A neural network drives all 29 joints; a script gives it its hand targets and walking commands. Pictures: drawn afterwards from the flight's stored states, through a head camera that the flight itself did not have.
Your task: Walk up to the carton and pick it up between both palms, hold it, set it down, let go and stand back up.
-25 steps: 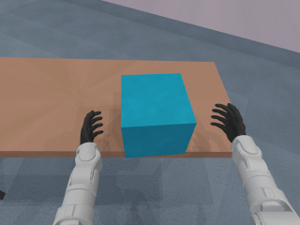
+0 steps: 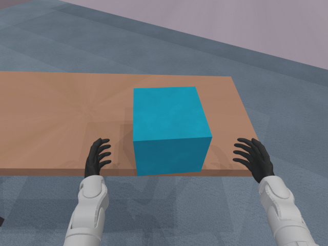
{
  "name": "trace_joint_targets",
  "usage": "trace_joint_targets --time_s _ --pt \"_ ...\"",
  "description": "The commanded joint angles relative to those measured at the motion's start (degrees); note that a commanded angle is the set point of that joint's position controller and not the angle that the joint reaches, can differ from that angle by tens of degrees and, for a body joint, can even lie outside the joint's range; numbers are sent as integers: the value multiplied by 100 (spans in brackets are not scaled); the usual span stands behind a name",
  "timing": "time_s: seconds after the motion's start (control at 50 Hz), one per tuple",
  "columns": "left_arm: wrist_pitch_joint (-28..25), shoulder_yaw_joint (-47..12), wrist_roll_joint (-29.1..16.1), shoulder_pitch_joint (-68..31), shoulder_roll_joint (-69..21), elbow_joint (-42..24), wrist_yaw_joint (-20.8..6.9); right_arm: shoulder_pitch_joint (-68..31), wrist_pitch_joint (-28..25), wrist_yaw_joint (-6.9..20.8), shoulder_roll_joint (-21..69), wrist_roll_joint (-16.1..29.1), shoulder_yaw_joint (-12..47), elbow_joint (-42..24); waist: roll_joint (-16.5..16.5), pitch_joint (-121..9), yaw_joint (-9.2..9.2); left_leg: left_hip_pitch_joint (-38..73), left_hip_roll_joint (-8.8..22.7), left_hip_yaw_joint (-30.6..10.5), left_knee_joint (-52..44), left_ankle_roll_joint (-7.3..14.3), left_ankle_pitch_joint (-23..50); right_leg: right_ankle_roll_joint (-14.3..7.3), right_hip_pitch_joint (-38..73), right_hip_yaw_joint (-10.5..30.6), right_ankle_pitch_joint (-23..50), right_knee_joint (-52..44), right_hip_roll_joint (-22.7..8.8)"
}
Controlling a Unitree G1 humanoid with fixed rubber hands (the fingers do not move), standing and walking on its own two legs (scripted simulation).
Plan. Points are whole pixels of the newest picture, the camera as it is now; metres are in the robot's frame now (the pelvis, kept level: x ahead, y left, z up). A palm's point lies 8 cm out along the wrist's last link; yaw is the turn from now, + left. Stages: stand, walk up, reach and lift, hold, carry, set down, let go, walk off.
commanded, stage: set down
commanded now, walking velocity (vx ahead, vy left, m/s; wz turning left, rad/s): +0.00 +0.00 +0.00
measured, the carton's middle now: (167, 129) +0.44 +0.02 +0.01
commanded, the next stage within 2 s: none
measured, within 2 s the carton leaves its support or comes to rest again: neither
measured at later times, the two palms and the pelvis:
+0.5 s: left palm (91, 183) +0.24 +0.19 +0.03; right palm (268, 184) +0.26 -0.23 +0.04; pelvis +0.02 -0.01 +0.00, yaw +0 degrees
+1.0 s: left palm (85, 195) +0.22 +0.21 +0.01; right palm (269, 200) +0.23 -0.23 +0.01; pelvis +0.02 -0.01 +0.00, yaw +0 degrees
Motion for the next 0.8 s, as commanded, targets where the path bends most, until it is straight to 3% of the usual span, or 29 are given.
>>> trace_joint_targets --time_s 0.0,0.24,0.34,0.62,0.78 --pt "-243 -803 -622 -567 123 -2050 125 -740 -408 98 -1542 31 -56 -1504 -652 -903 -289 1799 -384 123 -564 442 -545 -102 169 451 -1074 -851 -47" --pt "-209 -902 -703 307 225 -2782 41 377 -290 -40 -1292 58 144 -2606 -683 -375 -343 1969 -427 224 -518 423 -348 3 239 593 -884 -971 -196" --pt "-154 -819 -709 433 352 -2637 -58 582 -157 -137 -1168 12 277 -2811 -771 -87 -308 1946 -462 277 -524 434 -339 56 324 678 -890 -1045 -271" --pt "-232 -478 -588 1207 611 -2495 -320 1574 14 -424 -829 -244 459 -3112 -692 16 -264 2079 -515 345 -524 352 378 134 855 629 404 -948 -308" --pt "-341 -383 -672 1245 918 -2191 -452 1704 63 -546 -418 -508 442 -3181 -695 263 -245 1895 -549 382 -558 372 7 192 655 745 -96 -1080 -431"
